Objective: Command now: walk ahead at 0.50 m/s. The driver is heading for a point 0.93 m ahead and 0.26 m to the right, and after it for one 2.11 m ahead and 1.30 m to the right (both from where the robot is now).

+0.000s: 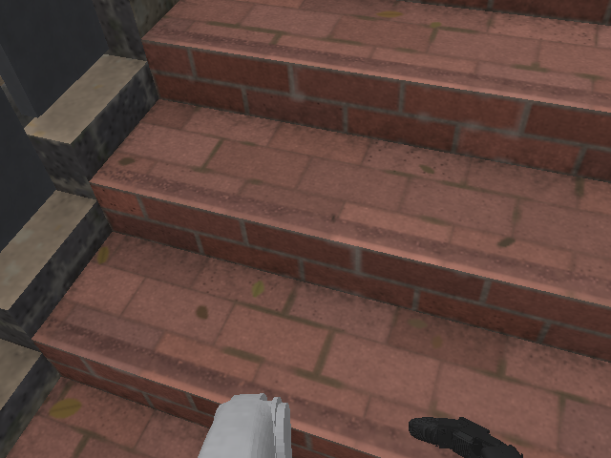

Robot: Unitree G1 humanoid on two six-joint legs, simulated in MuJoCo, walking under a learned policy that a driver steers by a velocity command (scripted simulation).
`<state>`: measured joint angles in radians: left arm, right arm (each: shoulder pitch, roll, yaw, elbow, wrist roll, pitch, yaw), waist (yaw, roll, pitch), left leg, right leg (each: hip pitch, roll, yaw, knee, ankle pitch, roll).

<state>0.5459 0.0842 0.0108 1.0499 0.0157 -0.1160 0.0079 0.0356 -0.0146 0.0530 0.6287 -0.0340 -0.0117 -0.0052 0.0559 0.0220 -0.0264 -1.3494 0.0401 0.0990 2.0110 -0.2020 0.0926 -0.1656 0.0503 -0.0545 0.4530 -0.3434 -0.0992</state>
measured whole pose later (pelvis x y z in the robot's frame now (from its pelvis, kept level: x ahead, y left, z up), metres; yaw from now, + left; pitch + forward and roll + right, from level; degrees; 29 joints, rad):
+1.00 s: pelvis +0.58 -0.05 +0.29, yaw -12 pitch +6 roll +1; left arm 0.65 0.06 -0.05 1.21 0.11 -0.08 -0.08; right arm 0.00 -0.14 0.07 0.80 -0.05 -0.03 0.04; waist 0.07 0.01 -0.15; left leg -1.41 0.07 -0.02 1.87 -0.17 0.18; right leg -0.24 0.11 0.13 0.56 -0.42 -0.09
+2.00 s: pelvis +1.08 -0.28 +0.60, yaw -47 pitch +5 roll +0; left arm 0.55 0.13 -0.02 1.18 0.11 -0.06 -0.08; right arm 0.06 -0.15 0.05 0.81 -0.04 -0.05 0.05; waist 0.04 -0.01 -0.13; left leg -1.36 0.06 -0.07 2.01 -0.16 0.16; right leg -0.30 0.09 0.09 0.58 -0.36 -0.07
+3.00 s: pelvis +1.37 -0.72 +0.76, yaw -60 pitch +2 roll -2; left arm 0.42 0.21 0.04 1.20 0.11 -0.05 -0.06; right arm 0.22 -0.18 0.00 0.81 -0.04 -0.02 0.09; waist -0.03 -0.01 -0.04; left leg -1.09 0.04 -0.01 2.29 -0.51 0.29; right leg -0.19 -0.01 -0.18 0.46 -0.30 -0.03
